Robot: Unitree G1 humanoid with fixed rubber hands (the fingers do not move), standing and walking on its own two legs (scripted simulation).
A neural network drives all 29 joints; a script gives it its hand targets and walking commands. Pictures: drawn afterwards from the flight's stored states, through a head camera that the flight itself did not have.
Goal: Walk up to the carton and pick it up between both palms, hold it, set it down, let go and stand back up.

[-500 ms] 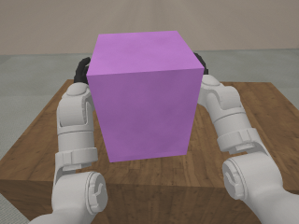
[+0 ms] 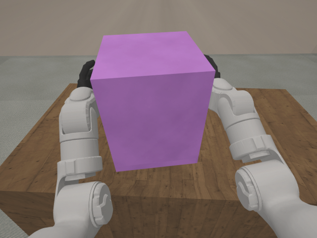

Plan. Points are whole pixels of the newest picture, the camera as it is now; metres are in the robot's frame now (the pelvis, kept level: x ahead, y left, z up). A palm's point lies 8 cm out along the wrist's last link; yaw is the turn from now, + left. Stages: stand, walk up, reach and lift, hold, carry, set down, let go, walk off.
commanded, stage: hold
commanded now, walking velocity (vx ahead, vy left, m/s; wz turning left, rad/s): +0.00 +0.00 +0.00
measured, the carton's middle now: (151, 100) +0.37 +0.00 +0.22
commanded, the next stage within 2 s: none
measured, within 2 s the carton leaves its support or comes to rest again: neither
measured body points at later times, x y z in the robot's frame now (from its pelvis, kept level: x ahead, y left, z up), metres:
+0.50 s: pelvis +0.00 +0.00 +0.00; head -0.07 +0.02 +0.44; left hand +0.38 +0.15 +0.25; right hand +0.37 -0.15 +0.25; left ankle +0.02 +0.10 -0.75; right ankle +0.02 -0.11 -0.75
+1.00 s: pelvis +0.00 +0.00 +0.00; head -0.07 +0.03 +0.44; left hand +0.39 +0.15 +0.25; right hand +0.38 -0.15 +0.26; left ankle +0.02 +0.10 -0.75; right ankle +0.02 -0.11 -0.75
